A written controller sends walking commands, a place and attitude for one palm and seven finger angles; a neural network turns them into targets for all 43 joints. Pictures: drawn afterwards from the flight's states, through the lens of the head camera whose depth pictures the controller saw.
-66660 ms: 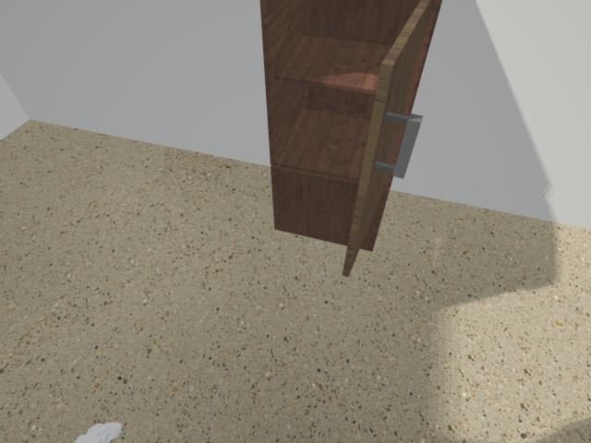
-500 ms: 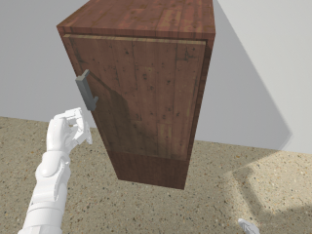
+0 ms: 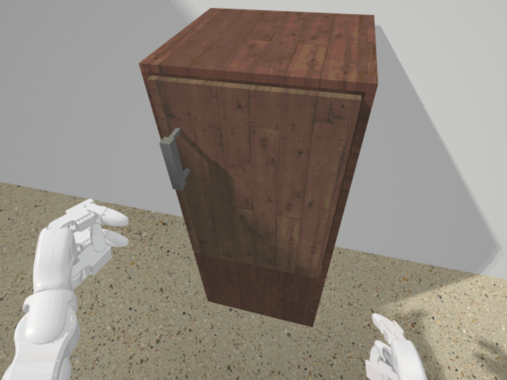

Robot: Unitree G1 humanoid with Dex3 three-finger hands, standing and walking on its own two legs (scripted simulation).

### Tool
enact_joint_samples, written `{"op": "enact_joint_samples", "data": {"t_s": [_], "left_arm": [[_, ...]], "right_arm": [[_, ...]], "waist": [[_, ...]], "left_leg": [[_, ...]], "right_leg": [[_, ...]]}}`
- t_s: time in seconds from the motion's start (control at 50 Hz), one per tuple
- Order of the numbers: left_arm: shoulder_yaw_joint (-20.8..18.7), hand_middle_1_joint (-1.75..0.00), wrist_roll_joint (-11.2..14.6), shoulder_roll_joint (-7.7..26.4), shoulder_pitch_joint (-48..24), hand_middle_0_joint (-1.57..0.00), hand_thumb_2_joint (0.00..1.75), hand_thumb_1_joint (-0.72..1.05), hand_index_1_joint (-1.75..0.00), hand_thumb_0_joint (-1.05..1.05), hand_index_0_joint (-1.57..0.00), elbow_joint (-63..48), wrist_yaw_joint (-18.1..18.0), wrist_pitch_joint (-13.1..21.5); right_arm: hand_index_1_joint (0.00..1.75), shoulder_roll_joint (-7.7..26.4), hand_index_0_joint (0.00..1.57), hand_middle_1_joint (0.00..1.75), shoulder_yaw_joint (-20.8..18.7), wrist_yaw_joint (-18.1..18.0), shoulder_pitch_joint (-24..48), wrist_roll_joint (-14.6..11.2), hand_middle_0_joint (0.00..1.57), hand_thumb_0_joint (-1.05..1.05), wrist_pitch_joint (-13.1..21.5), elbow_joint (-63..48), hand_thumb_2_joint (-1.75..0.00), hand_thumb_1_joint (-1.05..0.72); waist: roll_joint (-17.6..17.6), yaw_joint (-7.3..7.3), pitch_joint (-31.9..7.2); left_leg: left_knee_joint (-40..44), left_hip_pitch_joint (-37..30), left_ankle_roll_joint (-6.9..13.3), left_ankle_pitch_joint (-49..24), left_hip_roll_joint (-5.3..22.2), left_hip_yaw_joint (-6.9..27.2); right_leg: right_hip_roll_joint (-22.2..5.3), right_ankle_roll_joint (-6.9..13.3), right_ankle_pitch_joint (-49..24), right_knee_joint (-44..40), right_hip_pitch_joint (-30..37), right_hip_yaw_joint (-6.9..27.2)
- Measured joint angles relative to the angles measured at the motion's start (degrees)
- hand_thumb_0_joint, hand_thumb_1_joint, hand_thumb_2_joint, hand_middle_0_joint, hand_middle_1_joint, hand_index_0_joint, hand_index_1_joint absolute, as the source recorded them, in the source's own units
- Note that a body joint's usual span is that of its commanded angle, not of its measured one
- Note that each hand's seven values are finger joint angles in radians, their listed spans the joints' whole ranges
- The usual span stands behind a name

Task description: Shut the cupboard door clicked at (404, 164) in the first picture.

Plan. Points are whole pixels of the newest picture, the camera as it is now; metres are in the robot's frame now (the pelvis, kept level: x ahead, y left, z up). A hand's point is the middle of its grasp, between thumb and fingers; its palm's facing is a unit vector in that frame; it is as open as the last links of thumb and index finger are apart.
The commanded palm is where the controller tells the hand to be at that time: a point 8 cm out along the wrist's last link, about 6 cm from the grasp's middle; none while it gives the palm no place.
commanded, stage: draw the hand back to the body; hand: left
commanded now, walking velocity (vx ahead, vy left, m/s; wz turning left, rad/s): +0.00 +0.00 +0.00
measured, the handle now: (177, 159) +0.54 +0.24 +0.05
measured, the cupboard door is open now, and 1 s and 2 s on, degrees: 0 0 0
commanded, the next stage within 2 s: step back with the hand held close in 0.72 s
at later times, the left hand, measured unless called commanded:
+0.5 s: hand (52, 266) +0.20 +0.27 +0.16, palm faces +0.48 -0.78 -0.41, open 7.0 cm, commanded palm +0.15 +0.30 +0.17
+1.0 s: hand (56, 268) +0.20 +0.27 +0.16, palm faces +0.44 -0.78 -0.44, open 7.4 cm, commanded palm +0.14 +0.30 +0.17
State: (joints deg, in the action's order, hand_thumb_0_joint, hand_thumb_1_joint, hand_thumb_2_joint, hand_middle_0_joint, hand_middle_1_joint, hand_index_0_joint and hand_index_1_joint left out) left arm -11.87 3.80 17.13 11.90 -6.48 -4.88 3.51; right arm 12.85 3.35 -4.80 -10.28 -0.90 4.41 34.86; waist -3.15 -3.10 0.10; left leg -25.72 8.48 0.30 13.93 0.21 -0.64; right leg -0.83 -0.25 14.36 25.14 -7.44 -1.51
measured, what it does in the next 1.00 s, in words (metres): stands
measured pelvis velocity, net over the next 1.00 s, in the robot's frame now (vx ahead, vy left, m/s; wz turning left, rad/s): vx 0.00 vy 0.00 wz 0.01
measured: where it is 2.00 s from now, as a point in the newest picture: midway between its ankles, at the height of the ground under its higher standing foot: outside the picture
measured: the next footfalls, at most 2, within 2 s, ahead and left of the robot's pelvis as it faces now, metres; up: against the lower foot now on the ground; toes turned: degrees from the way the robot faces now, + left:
right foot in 2.00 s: -0.16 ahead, -0.12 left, +0.00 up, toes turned +5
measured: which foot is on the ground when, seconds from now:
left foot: down 0.00-1.00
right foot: down 0.00-1.00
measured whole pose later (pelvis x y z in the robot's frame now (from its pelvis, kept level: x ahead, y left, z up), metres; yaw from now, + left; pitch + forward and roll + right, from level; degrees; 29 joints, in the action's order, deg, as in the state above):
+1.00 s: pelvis +0.00 +0.00 +0.00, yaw +1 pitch -1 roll -1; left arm -21.1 3.5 20.2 28.2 -21.1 -6.3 7.6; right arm 14.2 0.4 -4.1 -11.3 -0.4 2.6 35.3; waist -4.8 -1.6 -1.9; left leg -28.9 12.9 0.2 15.3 1.2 0.3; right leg 0.1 -0.2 13.8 24.3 -9.8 -2.5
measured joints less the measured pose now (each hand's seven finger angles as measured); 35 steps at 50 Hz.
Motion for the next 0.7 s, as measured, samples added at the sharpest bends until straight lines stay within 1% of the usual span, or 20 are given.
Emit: {"op": "enact_joint_samples", "data": {"t_s": [0.14, 0.28, 0.4, 0.52, 0.6, 0.7], "left_arm": [[-2.09, -0.86, -0.26, 0.37, 5.31, -0.71, 0.9, 0.9, -0.86, 0.01, -0.72, -5.87, -0.1, -0.11], [-5.61, -0.65, -0.01, 1.69, 11.17, -0.52, 0.9, 0.9, -0.65, 0.01, -0.53, -11.48, -0.07, -0.1], [-8.38, -0.47, 0.24, 2.72, 15.26, -0.36, 0.9, 0.9, -0.47, 0.01, -0.37, -15.22, -0.39, 0.48], [-8.15, -0.36, 0.15, 1.69, 14.09, -0.26, 0.9, 0.9, -0.36, 0.01, -0.26, -14.12, -0.88, 0.28], [-7.32, -0.33, 0.09, 1.23, 13.76, -0.23, 0.9, 0.9, -0.33, 0.01, -0.23, -13.98, -0.91, -0.09], [-7.15, -0.31, 0.23, 1.63, 13.97, -0.22, 0.9, 0.89, -0.31, 0.01, -0.22, -14.47, -0.76, 0.24]], "right_arm": [[0.3, -0.28, 0.2, 0.3, -0.13, 0.64, -0.64, 0.51, 0.21, 0.01, -0.09, 0.78, -0.9, -0.9], [0.3, -0.12, 0.2, 0.3, -0.97, 0.96, -1.25, 0.75, 0.21, 0.01, 0.07, 1.16, -0.9, -0.9], [0.3, 0.39, 0.2, 0.3, -1.86, 0.8, -1.53, 0.61, 0.2, 0.01, 0.46, 1.23, -0.9, -0.9], [0.3, 0.81, 0.2, 0.3, -2.12, 0.38, -1.04, 0.61, 0.2, 0.01, 0.55, 1.48, -0.9, -0.9], [0.3, 0.53, 0.2, 0.3, -2.0, 0.21, -0.78, 0.71, 0.2, 0.01, 0.83, 1.59, -0.9, -0.9], [0.3, -0.02, 0.2, 0.3, -1.78, 0.09, -0.69, 0.67, 0.2, 0.01, 1.16, 1.49, -0.9, -0.9]], "waist": [[-0.69, -0.44, 0.32], [-0.98, -0.47, -0.06], [-1.23, -0.93, -0.5], [-1.15, -1.39, -0.09], [-0.83, -1.26, -0.09], [-0.67, -0.89, -0.1]], "left_leg": [[1.6, -1.91, 0.24, -0.09, -0.4, -0.15], [1.54, -2.3, 0.22, 0.48, -0.31, -0.21], [1.1, -2.29, 0.12, 0.92, -0.17, -0.11], [1.09, -2.13, 0.04, 0.59, -0.25, 0.3], [1.14, -2.22, -0.13, 0.44, -0.07, 0.33], [1.05, -2.55, -0.35, 0.5, 0.29, 0.23]], "right_leg": [[-0.38, -0.32, 0.01, -1.38, 1.8, 0.12], [-0.3, -0.34, 0.44, -1.54, 2.25, 0.17], [-0.17, -0.28, 0.79, -1.31, 2.37, 0.07], [-0.23, -0.16, 0.79, -1.0, 2.24, -0.34], [-0.06, 0.03, 0.7, -0.94, 2.26, -0.37], [0.3, 0.24, 0.56, -1.06, 2.59, -0.26]]}}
